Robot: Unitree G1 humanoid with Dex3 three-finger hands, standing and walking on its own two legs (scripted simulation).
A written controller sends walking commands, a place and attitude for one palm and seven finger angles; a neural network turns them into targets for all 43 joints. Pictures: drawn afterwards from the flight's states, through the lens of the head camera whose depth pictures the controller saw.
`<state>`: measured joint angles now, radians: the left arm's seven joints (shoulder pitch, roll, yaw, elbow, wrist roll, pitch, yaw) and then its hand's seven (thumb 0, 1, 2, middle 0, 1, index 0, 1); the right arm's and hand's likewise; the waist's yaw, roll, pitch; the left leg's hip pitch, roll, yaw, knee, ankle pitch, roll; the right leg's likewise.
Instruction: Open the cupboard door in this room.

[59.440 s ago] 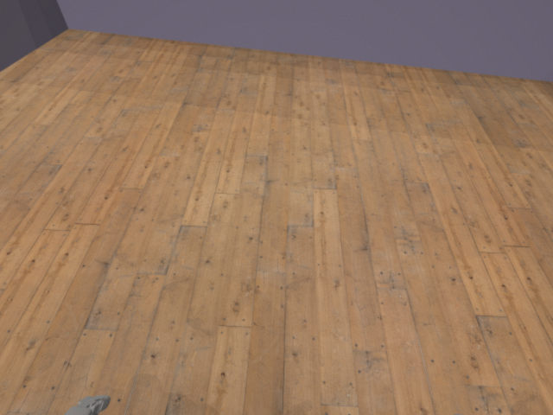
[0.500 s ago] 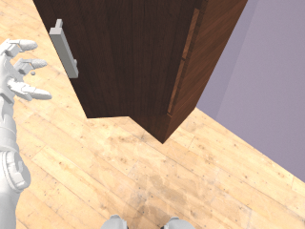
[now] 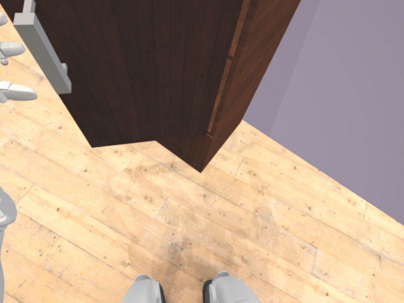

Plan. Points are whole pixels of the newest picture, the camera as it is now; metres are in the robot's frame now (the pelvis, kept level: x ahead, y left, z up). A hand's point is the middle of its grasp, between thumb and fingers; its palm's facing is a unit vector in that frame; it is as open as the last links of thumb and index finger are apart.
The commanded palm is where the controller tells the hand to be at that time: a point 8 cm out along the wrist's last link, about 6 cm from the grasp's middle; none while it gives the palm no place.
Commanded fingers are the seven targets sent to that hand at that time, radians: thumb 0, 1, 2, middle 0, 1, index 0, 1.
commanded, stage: move the hooked fingers beside the handle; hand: left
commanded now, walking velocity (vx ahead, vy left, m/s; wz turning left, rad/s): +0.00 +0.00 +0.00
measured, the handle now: (48, 49) +0.55 +0.22 +0.11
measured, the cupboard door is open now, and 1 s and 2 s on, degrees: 47 47 46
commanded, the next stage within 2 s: slide the fingers in behind the handle in 0.60 s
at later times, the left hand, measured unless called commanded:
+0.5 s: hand (0, 69) +0.50 +0.28 +0.11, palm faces +0.08 -1.00 +0.00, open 14.0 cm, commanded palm +0.49 +0.31 +0.11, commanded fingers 0.00 -0.50 0.30 -0.30 -1.20 -0.30 -1.20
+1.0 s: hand (14, 67) +0.51 +0.26 +0.11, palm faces +0.09 -1.00 +0.00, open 14.1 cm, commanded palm +0.48 +0.29 +0.11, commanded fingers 0.00 -0.50 0.30 -0.30 -1.20 -0.30 -1.20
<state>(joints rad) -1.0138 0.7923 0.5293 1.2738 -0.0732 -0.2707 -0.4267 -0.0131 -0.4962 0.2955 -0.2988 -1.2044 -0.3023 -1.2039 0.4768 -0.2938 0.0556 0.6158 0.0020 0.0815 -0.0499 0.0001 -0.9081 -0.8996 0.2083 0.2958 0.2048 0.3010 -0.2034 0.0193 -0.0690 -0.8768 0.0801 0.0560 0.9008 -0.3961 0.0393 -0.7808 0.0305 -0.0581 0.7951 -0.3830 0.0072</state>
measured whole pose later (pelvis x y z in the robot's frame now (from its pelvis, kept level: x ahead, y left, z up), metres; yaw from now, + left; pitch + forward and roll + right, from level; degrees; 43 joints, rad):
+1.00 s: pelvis +0.00 -0.01 +0.00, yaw +1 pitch +20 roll -4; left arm -0.97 0.71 0.48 1.24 -0.10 -0.29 -0.37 -0.01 -0.50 0.30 -0.30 -1.20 -0.27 -1.20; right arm 0.46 -0.28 0.05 0.63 0.01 0.08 -0.04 0.00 -0.91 -0.90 0.21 0.30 0.20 0.30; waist -0.18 0.03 -0.08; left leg -0.86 0.08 0.03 0.91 -0.40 0.03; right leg -0.76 0.03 -0.07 0.80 -0.39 0.00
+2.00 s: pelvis +0.00 -0.02 +0.00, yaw +2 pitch +19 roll -3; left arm -0.99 0.54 0.39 1.21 -0.08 -0.32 -0.19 -0.01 -0.50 0.30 -0.29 -1.20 -0.30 -1.21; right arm 0.44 -0.28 0.02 0.65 0.00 0.05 0.00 0.00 -0.91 -0.90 0.21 0.30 0.20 0.30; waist -0.17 0.04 -0.09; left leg -0.84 0.07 0.03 0.90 -0.39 0.02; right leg -0.75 0.03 -0.08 0.82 -0.41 -0.01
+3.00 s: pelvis +0.00 -0.01 +0.00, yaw +2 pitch +18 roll -3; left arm -0.95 0.50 0.38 1.20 -0.10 -0.35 -0.18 0.00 0.67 0.80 -0.37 -1.33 -0.36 -1.33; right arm 0.42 -0.27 0.02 0.67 0.00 0.05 0.00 0.00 -0.91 -0.90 0.21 0.30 0.20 0.30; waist -0.16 0.04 -0.09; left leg -0.81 0.06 0.03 0.89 -0.40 0.02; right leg -0.73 0.02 -0.07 0.82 -0.41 -0.01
